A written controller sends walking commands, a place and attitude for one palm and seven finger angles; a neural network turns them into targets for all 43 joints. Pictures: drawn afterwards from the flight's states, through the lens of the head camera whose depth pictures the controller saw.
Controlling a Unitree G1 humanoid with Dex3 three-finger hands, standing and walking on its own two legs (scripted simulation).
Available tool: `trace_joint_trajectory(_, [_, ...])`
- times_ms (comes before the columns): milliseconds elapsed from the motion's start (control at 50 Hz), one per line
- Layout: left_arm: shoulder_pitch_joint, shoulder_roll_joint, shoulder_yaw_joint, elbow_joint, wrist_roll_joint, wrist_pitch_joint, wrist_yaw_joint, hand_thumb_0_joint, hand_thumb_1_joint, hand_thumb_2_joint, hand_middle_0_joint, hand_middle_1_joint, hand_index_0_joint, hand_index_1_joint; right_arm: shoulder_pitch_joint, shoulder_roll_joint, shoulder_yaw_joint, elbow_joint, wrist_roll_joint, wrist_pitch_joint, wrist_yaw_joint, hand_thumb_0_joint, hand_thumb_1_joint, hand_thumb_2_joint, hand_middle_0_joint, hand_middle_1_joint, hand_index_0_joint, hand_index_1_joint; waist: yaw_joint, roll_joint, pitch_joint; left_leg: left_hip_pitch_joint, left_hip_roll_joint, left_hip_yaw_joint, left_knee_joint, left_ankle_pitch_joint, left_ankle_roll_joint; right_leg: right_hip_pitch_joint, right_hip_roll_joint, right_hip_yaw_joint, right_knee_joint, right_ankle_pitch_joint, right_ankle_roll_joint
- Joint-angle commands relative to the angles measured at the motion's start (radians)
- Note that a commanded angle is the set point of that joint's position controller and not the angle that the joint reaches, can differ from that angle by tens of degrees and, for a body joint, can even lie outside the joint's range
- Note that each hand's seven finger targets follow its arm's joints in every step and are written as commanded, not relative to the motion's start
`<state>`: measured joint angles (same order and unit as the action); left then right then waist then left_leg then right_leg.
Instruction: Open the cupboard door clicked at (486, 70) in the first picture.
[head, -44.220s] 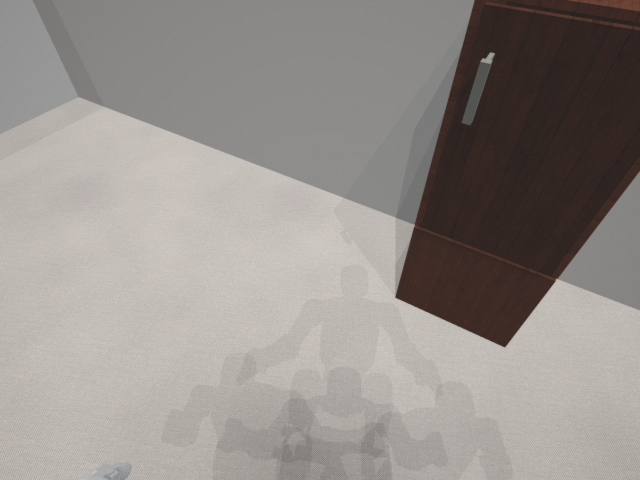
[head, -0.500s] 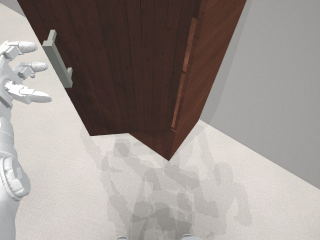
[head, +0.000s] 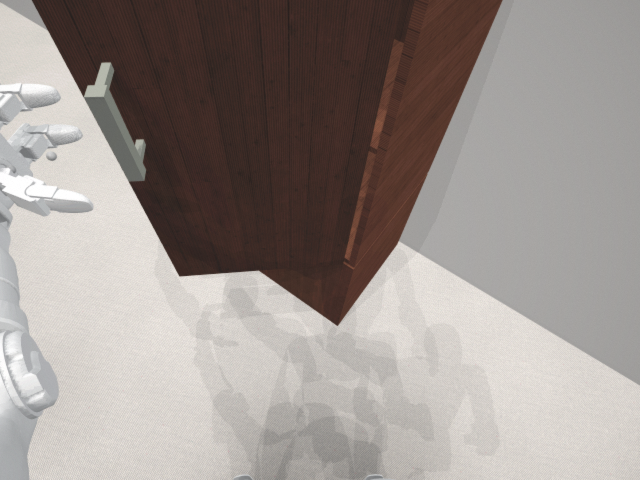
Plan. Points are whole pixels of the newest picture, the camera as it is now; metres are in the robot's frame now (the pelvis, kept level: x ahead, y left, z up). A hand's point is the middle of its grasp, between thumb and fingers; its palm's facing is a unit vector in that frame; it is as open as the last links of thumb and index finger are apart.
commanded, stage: move the hooked fingers beside the handle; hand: left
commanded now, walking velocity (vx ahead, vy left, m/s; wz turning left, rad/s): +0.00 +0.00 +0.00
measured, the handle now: (122, 126) +0.51 +0.23 +0.13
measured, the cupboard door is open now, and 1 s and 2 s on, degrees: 42 42 42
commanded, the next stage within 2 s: slide the fingers in behind the handle in 0.88 s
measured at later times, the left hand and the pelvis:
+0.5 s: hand (56, 158) +0.45 +0.28 +0.14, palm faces +0.05 -1.00 +0.01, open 14.0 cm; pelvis -0.01 -0.01 +0.00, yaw +1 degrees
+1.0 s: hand (57, 151) +0.47 +0.29 +0.13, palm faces +0.09 -1.00 -0.01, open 13.9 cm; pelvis -0.01 +0.00 -0.01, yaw +0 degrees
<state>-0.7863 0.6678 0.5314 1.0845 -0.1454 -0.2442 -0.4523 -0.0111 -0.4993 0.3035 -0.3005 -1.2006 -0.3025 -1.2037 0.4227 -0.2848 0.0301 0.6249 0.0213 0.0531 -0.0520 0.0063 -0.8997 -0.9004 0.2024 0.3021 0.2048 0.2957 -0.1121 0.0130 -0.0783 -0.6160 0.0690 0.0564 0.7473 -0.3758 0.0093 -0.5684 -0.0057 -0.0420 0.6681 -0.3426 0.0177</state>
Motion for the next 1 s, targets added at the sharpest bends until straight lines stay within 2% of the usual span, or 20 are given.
trace_joint_trajectory(0, [-0.460,0.258,-0.022,-0.180,-0.044,-0.049,-0.010,0.000,-0.500,0.300,-0.300,-1.200,-0.300,-1.200,0.094,-0.185,-0.066,-0.058,0.007,-0.030,-0.018,0.000,-0.900,-0.900,0.200,0.300,0.200,0.300,-0.018,0.146,-0.356,0.349,-0.033,-0.076,-0.048,0.477,0.020,0.050,0.056,-0.009,-0.039,0.372,-0.032])
trace_joint_trajectory(20, [-0.454,0.263,-0.023,-0.135,-0.039,-0.033,-0.010,0.000,-0.500,0.300,-0.300,-1.200,-0.300,-1.200,0.093,-0.187,-0.066,-0.053,0.009,-0.030,-0.022,0.000,-0.900,-0.900,0.200,0.300,0.200,0.300,-0.021,0.120,-0.314,0.309,-0.036,-0.074,-0.055,0.425,0.022,0.044,0.053,-0.010,-0.045,0.349,-0.032])
trace_joint_trajectory(80, [-0.450,0.307,-0.007,-0.077,-0.020,-0.008,-0.004,0.000,-0.500,0.300,-0.300,-1.200,-0.300,-1.200,0.092,-0.193,-0.058,-0.059,0.008,-0.031,-0.028,0.000,-0.900,-0.900,0.200,0.300,0.200,0.300,-0.016,0.081,-0.296,0.253,-0.044,-0.068,-0.056,0.382,0.029,0.064,0.045,-0.003,-0.040,0.353,-0.031])
trace_joint_trajectory(160, [-0.532,0.342,0.000,-0.126,-0.009,-0.048,0.014,0.000,-0.500,0.300,-0.300,-1.200,-0.300,-1.200,0.092,-0.191,-0.052,-0.071,0.004,-0.035,-0.030,0.000,-0.900,-0.900,0.200,0.300,0.200,0.300,-0.028,0.088,-0.346,0.252,-0.046,-0.065,-0.040,0.383,0.030,0.079,0.044,0.008,-0.026,0.364,-0.029])
trace_joint_trajectory(220, [-0.565,0.427,0.063,-0.161,-0.006,-0.096,0.014,0.000,-0.500,0.300,-0.300,-1.200,-0.300,-1.200,0.089,-0.193,-0.053,-0.072,0.004,-0.036,-0.033,0.000,-0.900,-0.900,0.200,0.300,0.200,0.300,-0.012,0.117,-0.437,0.269,-0.048,-0.067,-0.029,0.393,0.026,0.125,0.044,0.019,-0.013,0.386,-0.028])
trace_joint_trajectory(240, [-0.561,0.407,0.050,-0.167,-0.008,-0.104,0.008,0.000,-0.500,0.300,-0.300,-1.200,-0.300,-1.200,0.081,-0.187,-0.051,-0.075,0.005,-0.038,-0.031,0.000,-0.900,-0.900,0.200,0.300,0.200,0.300,-0.011,0.164,-0.453,0.291,-0.050,-0.063,-0.026,0.402,0.025,0.123,0.044,0.022,-0.013,0.392,-0.029])
trace_joint_trajectory(280, [-0.543,0.390,0.039,-0.173,-0.011,-0.110,-0.002,0.000,-0.500,0.300,-0.300,-1.200,-0.300,-1.200,0.083,-0.185,-0.053,-0.069,0.005,-0.037,-0.030,0.000,-0.900,-0.900,0.200,0.300,0.200,0.300,-0.005,0.187,-0.477,0.334,-0.045,-0.071,-0.019,0.457,0.021,0.104,0.048,0.014,-0.006,0.407,-0.032])
trace_joint_trajectory(320, [-0.499,0.338,0.002,-0.144,-0.011,-0.088,-0.012,0.000,-0.500,0.300,-0.300,-1.200,-0.300,-1.200,0.081,-0.183,-0.054,-0.068,0.007,-0.036,-0.027,0.000,-0.900,-0.900,0.200,0.300,0.200,0.300,-0.004,0.195,-0.434,0.333,-0.042,-0.074,-0.024,0.456,0.018,0.074,0.048,0.004,-0.015,0.383,-0.032])
trace_joint_trajectory(360, [-0.455,0.299,-0.021,-0.081,-0.026,-0.051,-0.026,0.000,-0.500,0.300,-0.300,-1.200,-0.300,-1.200,0.086,-0.187,-0.053,-0.069,0.009,-0.032,-0.028,0.000,-0.900,-0.900,0.200,0.300,0.200,0.300,-0.012,0.121,-0.372,0.289,-0.042,-0.072,-0.036,0.415,0.025,0.072,0.051,-0.003,-0.026,0.366,-0.033])
trace_joint_trajectory(400, [-0.444,0.315,-0.017,-0.038,-0.030,-0.012,-0.033,0.000,-0.500,0.300,-0.300,-1.200,-0.300,-1.200,0.090,-0.198,-0.053,-0.073,0.013,-0.029,-0.032,0.000,-0.900,-0.900,0.200,0.300,0.200,0.300,-0.016,0.048,-0.311,0.215,-0.044,-0.066,-0.052,0.342,0.031,0.079,0.045,-0.003,-0.038,0.345,-0.025])
trace_joint_trajectory(440, [-0.458,0.308,-0.032,-0.031,-0.027,0.006,-0.031,0.000,-0.500,0.300,-0.300,-1.200,-0.300,-1.200,0.091,-0.201,-0.052,-0.079,0.015,-0.030,-0.034,0.000,-0.900,-0.900,0.200,0.300,0.200,0.300,-0.023,0.048,-0.279,0.184,-0.047,-0.063,-0.061,0.284,0.032,0.060,0.041,0.000,-0.046,0.299,-0.024])
trace_joint_trajectory(520, [-0.540,0.369,0.011,-0.125,-0.010,-0.060,0.007,0.000,-0.500,0.300,-0.300,-1.200,-0.300,-1.200,0.101,-0.197,-0.054,-0.076,0.006,-0.034,-0.036,0.000,-0.900,-0.900,0.200,0.300,0.200,0.300,-0.022,0.097,-0.348,0.230,-0.044,-0.074,-0.050,0.302,0.028,0.053,0.046,0.008,-0.032,0.276,-0.028])
trace_joint_trajectory(580, [-0.603,0.365,0.013,-0.188,-0.009,-0.115,0.026,0.000,-0.500,0.300,-0.300,-1.200,-0.300,-1.200,0.104,-0.192,-0.057,-0.064,0.001,-0.039,-0.034,0.000,-0.900,-0.900,0.200,0.300,0.200,0.300,-0.028,0.164,-0.433,0.308,-0.040,-0.084,-0.039,0.340,0.021,0.046,0.051,0.010,-0.022,0.280,-0.031])
trace_joint_trajectory(620, [-0.589,0.375,0.026,-0.154,-0.009,-0.115,0.027,0.000,-0.500,0.300,-0.300,-1.200,-0.300,-1.200,0.103,-0.192,-0.055,-0.054,0.003,-0.042,-0.034,0.000,-0.900,-0.900,0.200,0.300,0.200,0.300,-0.026,0.174,-0.430,0.304,-0.040,-0.083,-0.035,0.329,0.020,0.044,0.050,0.012,-0.025,0.274,-0.031])
trace_joint_trajectory(680, [-0.579,0.360,-0.009,-0.057,0.004,-0.070,0.018,0.000,-0.500,0.300,-0.300,-1.200,-0.300,-1.200,0.105,-0.194,-0.047,-0.045,0.008,-0.041,-0.039,0.000,-0.900,-0.900,0.200,0.300,0.200,0.300,-0.039,0.135,-0.345,0.230,-0.041,-0.081,-0.047,0.284,0.026,0.034,0.046,0.008,-0.032,0.258,-0.028])
trace_joint_trajectory(720, [-0.528,0.388,0.007,-0.023,0.020,-0.039,0.016,0.000,-0.500,0.300,-0.300,-1.200,-0.300,-1.200,0.117,-0.199,-0.046,-0.054,0.005,-0.039,-0.037,0.000,-0.900,-0.900,0.200,0.300,0.200,0.300,-0.020,0.144,-0.355,0.212,-0.046,-0.077,-0.047,0.296,0.026,0.049,0.043,0.009,-0.029,0.273,-0.029])
trace_joint_trajectory(800, [-0.501,0.432,0.040,-0.034,0.016,-0.038,0.014,0.000,-0.500,0.300,-0.300,-1.200,-0.300,-1.200,0.121,-0.202,-0.047,-0.078,0.006,-0.031,-0.035,0.000,-0.900,-0.900,0.200,0.300,0.200,0.300,-0.016,0.072,-0.375,0.179,-0.045,-0.065,-0.041,0.307,0.030,0.093,0.045,0.014,-0.023,0.314,-0.022])
trace_joint_trajectory(900, [-0.541,0.439,0.053,-0.084,0.002,-0.086,0.003,0.000,-0.500,0.300,-0.300,-1.200,-0.300,-1.200,0.129,-0.203,-0.052,-0.077,0.004,-0.026,-0.032,0.000,-0.900,-0.900,0.200,0.300,0.200,0.300,-0.022,0.127,-0.407,0.225,-0.042,-0.063,-0.026,0.344,0.027,0.077,0.053,0.017,-0.014,0.333,-0.026])
trace_joint_trajectory(940, [-0.534,0.407,0.029,-0.074,-0.001,-0.084,-0.009,0.000,-0.500,0.300,-0.300,-1.200,-0.300,-1.200,0.129,-0.201,-0.052,-0.072,0.005,-0.023,-0.032,0.000,-0.900,-0.900,0.200,0.300,0.200,0.300,-0.028,0.123,-0.400,0.231,-0.042,-0.065,-0.023,0.345,0.028,0.063,0.054,0.016,-0.016,0.327,-0.025])
trace_joint_trajectory(980, [-0.558,0.365,-0.006,-0.104,-0.006,-0.081,-0.021,0.000,-0.500,0.300,-0.300,-1.200,-0.300,-1.200,0.131,-0.198,-0.055,-0.065,0.005,-0.022,-0.032,0.000,-0.900,-0.900,0.200,0.300,0.200,0.300,-0.035,0.174,-0.419,0.281,-0.039,-0.071,-0.019,0.387,0.024,0.036,0.054,0.009,-0.013,0.338,-0.027])
